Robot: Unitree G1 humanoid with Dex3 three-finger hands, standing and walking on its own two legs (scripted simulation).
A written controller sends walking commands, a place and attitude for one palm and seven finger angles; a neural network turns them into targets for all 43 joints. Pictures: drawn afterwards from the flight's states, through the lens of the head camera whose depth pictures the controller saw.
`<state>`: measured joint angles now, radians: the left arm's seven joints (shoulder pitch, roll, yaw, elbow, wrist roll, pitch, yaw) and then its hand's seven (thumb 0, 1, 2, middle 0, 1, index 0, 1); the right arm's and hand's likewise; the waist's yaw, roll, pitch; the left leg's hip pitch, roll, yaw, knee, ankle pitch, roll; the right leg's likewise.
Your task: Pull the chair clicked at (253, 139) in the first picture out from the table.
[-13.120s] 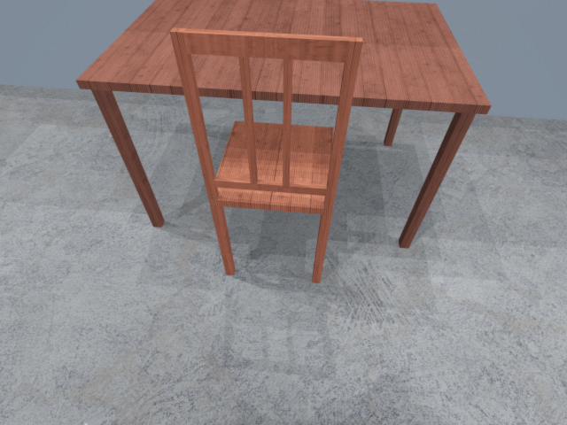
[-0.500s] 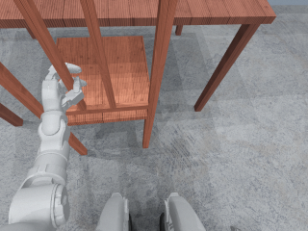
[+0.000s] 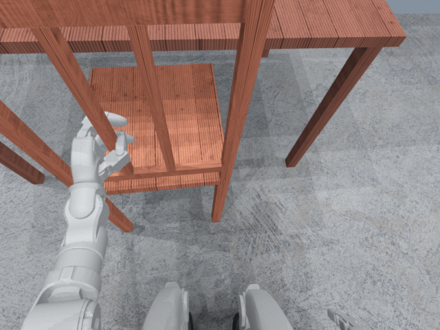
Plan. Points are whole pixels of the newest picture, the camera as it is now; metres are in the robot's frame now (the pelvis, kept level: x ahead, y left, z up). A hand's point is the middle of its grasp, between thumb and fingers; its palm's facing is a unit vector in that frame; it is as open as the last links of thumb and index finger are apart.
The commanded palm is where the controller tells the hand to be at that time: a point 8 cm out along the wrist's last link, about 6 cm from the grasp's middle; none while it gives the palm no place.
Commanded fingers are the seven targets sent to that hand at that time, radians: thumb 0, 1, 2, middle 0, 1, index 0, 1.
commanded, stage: step backward, pulling the chair out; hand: left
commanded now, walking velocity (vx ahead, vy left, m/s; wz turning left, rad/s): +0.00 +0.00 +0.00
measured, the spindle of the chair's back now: (101, 124) +0.45 +0.20 +0.06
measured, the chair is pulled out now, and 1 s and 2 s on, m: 0.02 0.11 0.20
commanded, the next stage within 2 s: none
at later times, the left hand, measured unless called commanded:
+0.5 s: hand (127, 155) +0.41 +0.16 +0.03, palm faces +0.05 -0.99 -0.14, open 4.9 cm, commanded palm +0.38 +0.20 +0.03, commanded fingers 0.00 0.90 0.90 -0.50 -1.45 -0.50 -1.45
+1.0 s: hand (138, 197) +0.33 +0.13 +0.03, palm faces +0.06 -0.99 -0.15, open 5.0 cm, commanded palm +0.32 +0.18 +0.04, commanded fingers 0.00 0.90 0.90 -0.50 -1.45 -0.50 -1.45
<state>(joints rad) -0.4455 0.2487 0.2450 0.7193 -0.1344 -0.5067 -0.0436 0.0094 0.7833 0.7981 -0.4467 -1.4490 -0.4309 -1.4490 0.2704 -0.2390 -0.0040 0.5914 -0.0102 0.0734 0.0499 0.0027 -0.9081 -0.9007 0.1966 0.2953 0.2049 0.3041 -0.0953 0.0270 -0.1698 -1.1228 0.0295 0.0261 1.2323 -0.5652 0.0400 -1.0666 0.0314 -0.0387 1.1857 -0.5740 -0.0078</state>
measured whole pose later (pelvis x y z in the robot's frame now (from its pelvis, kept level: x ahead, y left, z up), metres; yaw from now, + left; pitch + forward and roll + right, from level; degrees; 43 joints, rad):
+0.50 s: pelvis +0.01 +0.02 +0.09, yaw +0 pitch +13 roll -2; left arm -0.54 0.24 0.11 1.05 -0.06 -0.22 0.08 0.03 0.76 0.80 -0.33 -1.17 -0.50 -1.45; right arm 0.30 -0.26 -0.01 0.66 0.04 0.10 -0.09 0.00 -0.91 -0.90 0.20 0.30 0.21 0.30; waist -0.09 0.00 0.00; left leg -0.54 0.00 0.07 0.65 -0.33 0.06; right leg -0.50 0.01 -0.01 0.61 -0.31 0.02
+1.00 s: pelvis -0.05 -0.01 +0.10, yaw +1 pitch +8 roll -1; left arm -0.53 0.20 0.08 1.06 -0.08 -0.21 0.11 0.02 0.74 0.77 -0.31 -1.14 -0.50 -1.45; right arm 0.23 -0.28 -0.01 0.72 0.07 0.03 -0.12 0.00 -0.91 -0.90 0.20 0.30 0.21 0.30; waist -0.09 0.02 0.07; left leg -0.52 0.01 0.04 0.59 -0.21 0.03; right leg -0.48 0.02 -0.03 0.56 -0.22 -0.01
